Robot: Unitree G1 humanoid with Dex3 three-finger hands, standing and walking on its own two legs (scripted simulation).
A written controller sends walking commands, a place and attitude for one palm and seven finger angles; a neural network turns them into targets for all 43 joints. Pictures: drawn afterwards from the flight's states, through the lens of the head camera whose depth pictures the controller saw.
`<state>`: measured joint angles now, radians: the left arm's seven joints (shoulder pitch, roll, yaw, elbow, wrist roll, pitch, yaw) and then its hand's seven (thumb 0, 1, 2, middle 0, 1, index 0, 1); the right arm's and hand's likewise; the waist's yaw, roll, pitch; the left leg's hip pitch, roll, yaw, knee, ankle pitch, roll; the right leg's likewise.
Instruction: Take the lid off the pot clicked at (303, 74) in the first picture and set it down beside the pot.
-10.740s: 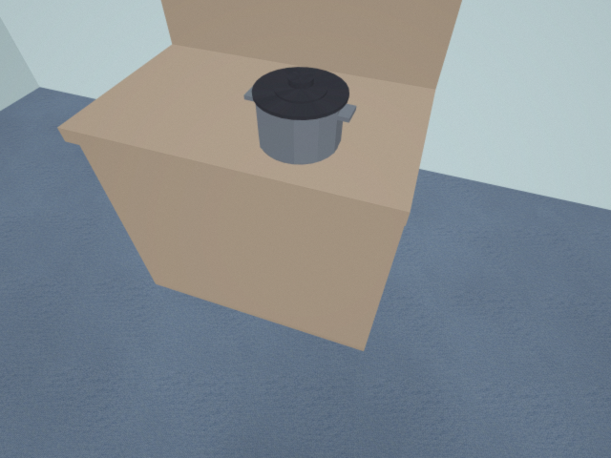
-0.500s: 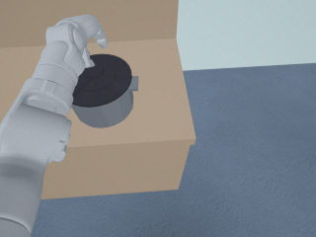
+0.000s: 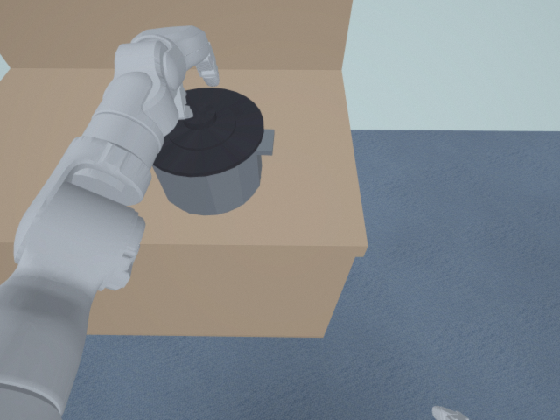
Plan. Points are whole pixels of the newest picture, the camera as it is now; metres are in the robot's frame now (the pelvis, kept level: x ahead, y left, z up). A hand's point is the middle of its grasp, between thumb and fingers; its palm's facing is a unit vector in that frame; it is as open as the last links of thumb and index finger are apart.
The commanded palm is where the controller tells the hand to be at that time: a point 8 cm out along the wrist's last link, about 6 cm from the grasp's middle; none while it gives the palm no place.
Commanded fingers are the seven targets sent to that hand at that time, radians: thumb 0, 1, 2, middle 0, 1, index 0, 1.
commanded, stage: move the open hand above the knob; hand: left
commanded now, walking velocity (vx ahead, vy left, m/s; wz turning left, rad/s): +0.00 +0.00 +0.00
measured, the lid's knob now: (199, 115) +0.55 +0.11 +0.11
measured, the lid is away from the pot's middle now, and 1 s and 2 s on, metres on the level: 0.00 0.00 0.00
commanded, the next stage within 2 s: lower the open fingers around the knob in 0.64 s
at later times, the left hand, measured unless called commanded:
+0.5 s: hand (188, 90) +0.53 +0.11 +0.17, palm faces -0.34 -0.04 -0.94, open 10.1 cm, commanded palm +0.52 +0.10 +0.24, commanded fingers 0.00 -0.33 1.50 -0.84 -0.08 -0.84 -0.08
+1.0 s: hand (190, 104) +0.50 +0.10 +0.17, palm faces -0.41 -0.09 -0.91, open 10.1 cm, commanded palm +0.52 +0.10 +0.22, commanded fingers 0.00 -0.33 1.50 -0.84 -0.08 -0.84 -0.08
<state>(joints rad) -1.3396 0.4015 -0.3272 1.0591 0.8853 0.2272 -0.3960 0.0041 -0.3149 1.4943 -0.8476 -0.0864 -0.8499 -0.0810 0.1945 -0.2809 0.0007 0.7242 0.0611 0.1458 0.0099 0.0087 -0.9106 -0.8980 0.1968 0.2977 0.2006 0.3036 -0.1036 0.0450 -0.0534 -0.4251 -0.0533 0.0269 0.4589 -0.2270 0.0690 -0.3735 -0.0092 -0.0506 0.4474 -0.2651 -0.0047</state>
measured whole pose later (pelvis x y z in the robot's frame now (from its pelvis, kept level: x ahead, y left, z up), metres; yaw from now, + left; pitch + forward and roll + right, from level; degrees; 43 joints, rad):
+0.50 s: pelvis +0.01 +0.00 +0.00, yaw -1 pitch +12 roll -1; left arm -1.32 0.44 -0.28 1.09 0.92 0.23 -0.40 0.00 -0.31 1.49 -0.84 -0.09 -0.85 -0.08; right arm 0.34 -0.29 -0.02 0.75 0.04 0.15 0.02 0.01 -0.91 -0.90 0.20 0.30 0.20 0.30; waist -0.14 0.07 -0.07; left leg -0.43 -0.04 0.05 0.44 -0.23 0.07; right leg -0.38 0.00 -0.03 0.42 -0.26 0.00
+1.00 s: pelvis +0.00 -0.01 +0.00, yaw +0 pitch +10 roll +0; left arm -1.35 0.38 -0.33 1.13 0.88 0.29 -0.46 0.00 -0.31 1.49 -0.85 -0.09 -0.85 -0.08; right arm 0.22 -0.29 0.00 0.73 0.06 0.14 0.01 0.01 -0.91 -0.90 0.20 0.30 0.20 0.30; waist -0.11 0.05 -0.06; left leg -0.41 -0.04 0.02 0.46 -0.23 0.06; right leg -0.36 0.00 -0.05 0.45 -0.27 -0.01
